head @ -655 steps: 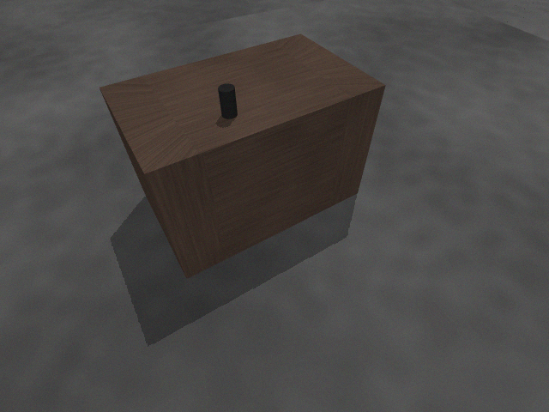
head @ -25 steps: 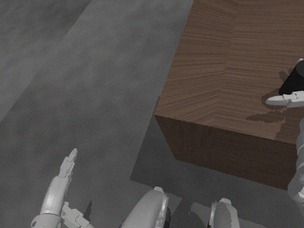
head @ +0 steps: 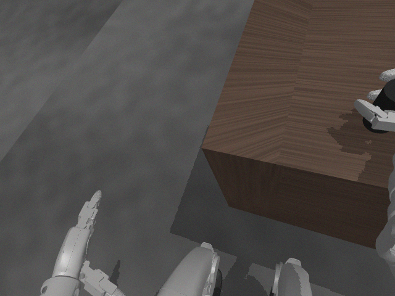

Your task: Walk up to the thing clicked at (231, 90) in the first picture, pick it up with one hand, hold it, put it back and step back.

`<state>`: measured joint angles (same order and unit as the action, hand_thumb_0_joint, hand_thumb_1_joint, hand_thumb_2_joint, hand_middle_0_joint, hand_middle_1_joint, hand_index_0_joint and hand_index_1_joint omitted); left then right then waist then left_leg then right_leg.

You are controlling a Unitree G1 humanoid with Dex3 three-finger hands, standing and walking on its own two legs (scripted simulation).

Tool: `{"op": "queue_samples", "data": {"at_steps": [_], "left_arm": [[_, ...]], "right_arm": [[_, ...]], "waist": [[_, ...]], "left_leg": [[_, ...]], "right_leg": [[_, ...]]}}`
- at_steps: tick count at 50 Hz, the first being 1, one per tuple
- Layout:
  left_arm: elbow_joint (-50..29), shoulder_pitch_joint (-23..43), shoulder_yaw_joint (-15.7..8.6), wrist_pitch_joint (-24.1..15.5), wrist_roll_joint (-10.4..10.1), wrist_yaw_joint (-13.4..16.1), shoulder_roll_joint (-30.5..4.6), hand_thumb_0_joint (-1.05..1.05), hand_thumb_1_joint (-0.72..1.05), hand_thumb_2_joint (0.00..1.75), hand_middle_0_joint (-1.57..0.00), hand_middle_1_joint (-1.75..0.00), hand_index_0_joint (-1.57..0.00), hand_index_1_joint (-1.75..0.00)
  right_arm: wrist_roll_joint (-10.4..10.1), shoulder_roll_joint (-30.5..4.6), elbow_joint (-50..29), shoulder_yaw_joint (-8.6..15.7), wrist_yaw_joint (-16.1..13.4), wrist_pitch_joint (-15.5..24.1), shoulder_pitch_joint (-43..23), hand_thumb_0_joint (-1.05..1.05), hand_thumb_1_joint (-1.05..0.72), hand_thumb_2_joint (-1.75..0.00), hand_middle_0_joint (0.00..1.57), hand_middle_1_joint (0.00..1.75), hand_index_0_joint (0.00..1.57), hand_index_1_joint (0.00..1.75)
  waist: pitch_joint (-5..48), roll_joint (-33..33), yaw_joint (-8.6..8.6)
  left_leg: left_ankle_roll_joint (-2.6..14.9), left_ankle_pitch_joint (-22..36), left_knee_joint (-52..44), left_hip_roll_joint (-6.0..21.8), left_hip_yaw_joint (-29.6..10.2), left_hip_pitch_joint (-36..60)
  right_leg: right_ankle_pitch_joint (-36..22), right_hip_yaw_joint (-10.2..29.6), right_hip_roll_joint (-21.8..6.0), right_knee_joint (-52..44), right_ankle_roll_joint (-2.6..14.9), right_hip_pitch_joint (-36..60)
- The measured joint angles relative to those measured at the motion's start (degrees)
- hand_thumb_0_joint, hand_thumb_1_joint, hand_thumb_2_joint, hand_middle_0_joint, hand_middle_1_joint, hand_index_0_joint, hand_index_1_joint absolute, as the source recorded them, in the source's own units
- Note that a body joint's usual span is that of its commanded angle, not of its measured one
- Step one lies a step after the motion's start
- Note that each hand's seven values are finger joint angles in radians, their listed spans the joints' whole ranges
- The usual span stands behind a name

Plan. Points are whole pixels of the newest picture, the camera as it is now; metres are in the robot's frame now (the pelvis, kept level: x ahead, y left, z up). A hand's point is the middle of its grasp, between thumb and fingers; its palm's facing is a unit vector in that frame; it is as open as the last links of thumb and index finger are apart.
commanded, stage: settle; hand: right
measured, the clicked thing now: (389, 107) +0.52 -0.24 +0.00
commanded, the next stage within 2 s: lift in 0.82 s
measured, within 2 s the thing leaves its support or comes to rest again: leaves its support in 0.14 s
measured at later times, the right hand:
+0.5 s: hand out of the picture +0.52 -0.24 +0.06, palm faces +0.25 +0.97 -0.01, open 7.2 cm
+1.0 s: hand out of the picture +0.52 -0.23 +0.09, palm faces +0.24 +0.97 +0.00, open 7.2 cm
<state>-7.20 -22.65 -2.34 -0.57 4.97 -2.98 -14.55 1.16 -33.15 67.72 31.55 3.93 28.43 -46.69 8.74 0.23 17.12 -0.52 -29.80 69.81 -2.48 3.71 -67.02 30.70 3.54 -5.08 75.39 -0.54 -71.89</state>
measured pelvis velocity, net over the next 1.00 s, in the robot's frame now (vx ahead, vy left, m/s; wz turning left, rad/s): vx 0.02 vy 0.00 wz -0.01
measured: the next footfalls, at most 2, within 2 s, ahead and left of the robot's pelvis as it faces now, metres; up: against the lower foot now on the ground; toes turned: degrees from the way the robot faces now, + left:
none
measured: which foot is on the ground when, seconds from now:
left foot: down 0.00-1.00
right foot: down 0.00-1.00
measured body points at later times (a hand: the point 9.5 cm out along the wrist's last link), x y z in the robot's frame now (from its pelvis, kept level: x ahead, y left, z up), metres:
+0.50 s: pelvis +0.01 +0.00 +0.02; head +0.14 -0.05 +0.45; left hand +0.17 +0.27 +0.04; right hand +0.50 -0.29 +0.07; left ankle +0.03 +0.13 -0.62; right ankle +0.03 -0.12 -0.62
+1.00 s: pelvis +0.02 +0.00 +0.04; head +0.14 -0.05 +0.47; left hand +0.17 +0.26 +0.04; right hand +0.50 -0.29 +0.09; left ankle +0.03 +0.13 -0.62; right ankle +0.03 -0.12 -0.62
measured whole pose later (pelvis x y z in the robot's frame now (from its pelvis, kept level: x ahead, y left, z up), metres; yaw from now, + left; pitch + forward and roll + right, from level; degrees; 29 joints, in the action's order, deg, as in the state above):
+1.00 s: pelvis +0.02 +0.00 +0.04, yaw -1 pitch +23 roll +4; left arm 1.9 -21.2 -1.8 -0.1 3.5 -2.1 -13.7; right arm -0.4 -30.0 65.7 28.9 3.2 22.5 -46.8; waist 8.7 -0.5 14.0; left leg -0.9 -27.4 60.0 -1.8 2.1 -55.3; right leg 28.4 1.5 -4.4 65.1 -0.2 -59.5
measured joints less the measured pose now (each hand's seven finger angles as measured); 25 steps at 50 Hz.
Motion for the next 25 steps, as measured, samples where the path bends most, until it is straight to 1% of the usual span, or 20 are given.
{"op": "queue_samples", "data": {"at_steps": [4,8,9,11,15,19,22,25], "left_arm": [[2.11,-0.71,-0.07,0.66,0.07,0.01,0.22,-0.01,-0.52,0.05,-0.06,-0.05,-0.06,-0.06],[3.50,0.20,0.33,1.42,0.06,0.41,0.43,-0.01,-0.54,0.06,-0.07,-0.05,-0.07,-0.06],[3.67,0.51,0.47,1.55,-0.01,0.51,0.40,-0.01,-0.54,0.06,-0.07,-0.05,-0.07,-0.06],[3.68,0.97,0.64,1.78,-0.22,0.65,0.29,-0.01,-0.54,0.06,-0.07,-0.05,-0.07,-0.06],[3.62,0.88,0.60,1.42,-0.60,0.87,-0.02,-0.01,-0.54,0.06,-0.07,-0.05,-0.07,-0.07],[4.68,0.76,-0.09,0.87,-0.72,0.89,-0.41,-0.01,-0.54,0.06,-0.07,-0.05,-0.07,-0.06],[5.45,1.23,-0.67,0.88,-0.76,0.97,-0.56,-0.01,-0.54,0.06,-0.07,-0.05,-0.07,-0.06],[5.59,1.53,-0.50,0.76,-0.83,1.02,-0.39,-0.01,-0.54,0.06,-0.07,-0.05,-0.06,-0.06]], "right_arm": [[-0.41,0.68,-1.08,-0.03,-0.37,-1.35,0.82,-0.01,0.11,-0.94,0.90,0.99,0.95,1.01],[-0.14,1.15,-1.74,-0.38,-1.09,-1.95,0.87,-0.01,0.07,-1.09,0.85,1.06,0.90,1.08],[-0.03,1.25,-1.83,-0.51,-1.22,-2.12,0.85,-0.02,0.07,-1.11,0.84,1.07,0.89,1.09],[0.15,1.42,-1.91,-0.70,-1.40,-2.46,0.80,-0.02,0.07,-1.11,0.84,1.07,0.89,1.09],[-0.30,1.65,-0.71,-1.36,-1.57,-2.99,0.36,-0.02,0.08,-1.12,0.85,1.07,0.90,1.09],[-0.56,1.26,0.29,-1.63,-1.68,-3.30,-0.40,-0.02,0.09,-1.13,0.86,1.06,0.91,1.08],[-0.72,0.80,0.54,-2.01,-1.49,-3.31,-1.28,-0.02,0.09,-1.13,0.86,1.06,0.91,1.08],[-0.77,0.75,0.47,-2.09,-0.87,-3.60,-1.68,-0.02,0.09,-1.13,0.86,1.06,0.91,1.08]], "waist": [[0.44,-0.30,-0.13],[0.23,-0.54,-0.49],[0.19,-0.59,-0.57],[0.13,-0.67,-0.75],[0.41,-0.83,-1.15],[0.61,-0.87,-1.51],[0.16,-0.77,-1.79],[-0.29,-0.70,-2.02]], "left_leg": [[-0.07,0.00,-0.14,-0.02,-0.20,0.14],[-0.18,0.17,-0.56,-0.11,-0.48,0.89],[-0.19,0.24,-0.82,-0.11,-0.53,1.24],[-0.22,0.43,-1.56,-0.10,-0.60,2.23],[-0.20,0.86,-3.58,0.02,-0.53,4.66],[-0.16,1.09,-4.81,0.15,-0.57,6.13],[-0.17,1.17,-5.07,0.23,-0.70,6.48],[-0.20,1.31,-5.37,0.25,-0.84,6.64]], "right_leg": [[0.09,-0.20,-0.03,-0.10,0.05,0.19],[0.07,-0.49,-0.14,-0.49,0.17,1.05],[0.01,-0.55,-0.14,-0.75,0.18,1.43],[-0.17,-0.65,-0.13,-1.48,0.21,2.43],[-0.64,-0.64,0.03,-3.45,0.21,4.77],[-0.94,-0.73,0.16,-4.76,0.17,6.26],[-1.09,-0.89,0.24,-5.20,0.18,6.71],[-1.26,-1.04,0.25,-5.62,0.19,6.98]]}}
